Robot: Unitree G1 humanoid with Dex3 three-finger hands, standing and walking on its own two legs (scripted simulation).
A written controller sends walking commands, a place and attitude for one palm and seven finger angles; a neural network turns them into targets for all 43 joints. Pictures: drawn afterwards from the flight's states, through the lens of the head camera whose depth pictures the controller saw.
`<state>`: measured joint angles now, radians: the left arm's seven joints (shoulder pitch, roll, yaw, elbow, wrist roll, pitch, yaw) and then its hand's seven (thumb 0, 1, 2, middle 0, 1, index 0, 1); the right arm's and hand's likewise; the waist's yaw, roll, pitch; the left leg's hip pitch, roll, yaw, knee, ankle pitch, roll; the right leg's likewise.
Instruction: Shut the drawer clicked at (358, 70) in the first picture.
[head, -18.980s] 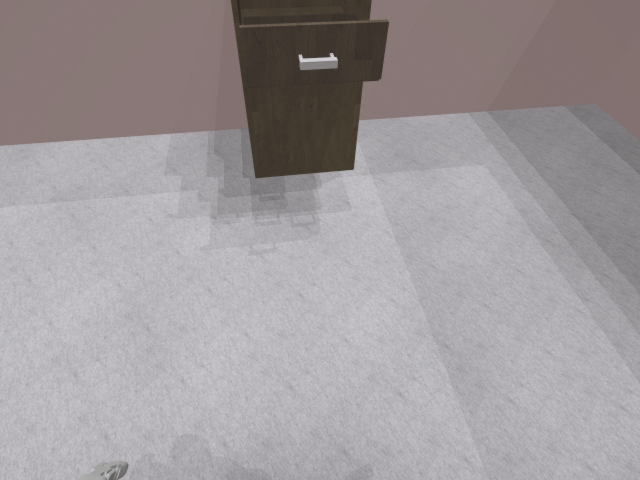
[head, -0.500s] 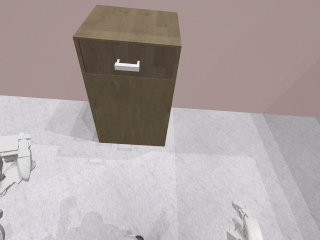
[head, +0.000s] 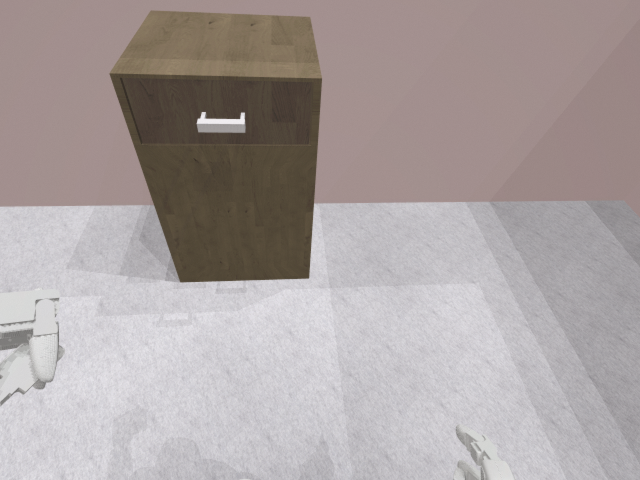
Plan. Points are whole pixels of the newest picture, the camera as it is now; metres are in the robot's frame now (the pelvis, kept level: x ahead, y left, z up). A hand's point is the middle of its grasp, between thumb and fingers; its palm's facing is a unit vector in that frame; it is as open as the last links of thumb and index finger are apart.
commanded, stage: stop stepping back and stand still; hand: left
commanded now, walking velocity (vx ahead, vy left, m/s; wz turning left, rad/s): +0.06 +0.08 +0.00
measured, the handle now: (222, 120) +0.93 +0.26 -0.05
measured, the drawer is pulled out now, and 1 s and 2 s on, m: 0.00 0.00 0.00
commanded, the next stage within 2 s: let the arm hang, fingers relaxed in 0.10 s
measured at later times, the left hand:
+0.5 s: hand out of the picture +0.05 +0.22 -0.16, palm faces +0.08 -0.97 -0.23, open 3.1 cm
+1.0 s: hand out of the picture +0.00 +0.23 -0.16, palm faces +0.07 -0.97 -0.25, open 7.0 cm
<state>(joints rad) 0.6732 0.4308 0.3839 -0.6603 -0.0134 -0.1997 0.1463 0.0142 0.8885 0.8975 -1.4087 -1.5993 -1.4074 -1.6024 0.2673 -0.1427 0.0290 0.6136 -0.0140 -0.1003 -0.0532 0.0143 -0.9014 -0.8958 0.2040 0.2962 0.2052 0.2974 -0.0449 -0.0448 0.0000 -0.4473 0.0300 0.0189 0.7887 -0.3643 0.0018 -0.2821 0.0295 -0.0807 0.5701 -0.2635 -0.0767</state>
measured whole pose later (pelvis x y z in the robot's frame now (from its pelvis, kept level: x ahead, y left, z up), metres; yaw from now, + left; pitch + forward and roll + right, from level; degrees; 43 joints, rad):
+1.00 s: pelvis +0.01 +0.03 +0.02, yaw +4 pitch -2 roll +0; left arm 0.24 0.21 0.01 1.16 0.02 0.01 0.02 0.00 0.91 0.90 -0.26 -0.37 -0.26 -0.37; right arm 0.25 -0.19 -0.02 1.14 -0.02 0.02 -0.02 0.01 -0.91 -0.90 0.20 0.30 0.20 0.30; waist 0.00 0.02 0.05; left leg -0.23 0.00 0.05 0.39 -0.13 0.02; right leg -0.16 -0.02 -0.08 0.42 -0.22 -0.01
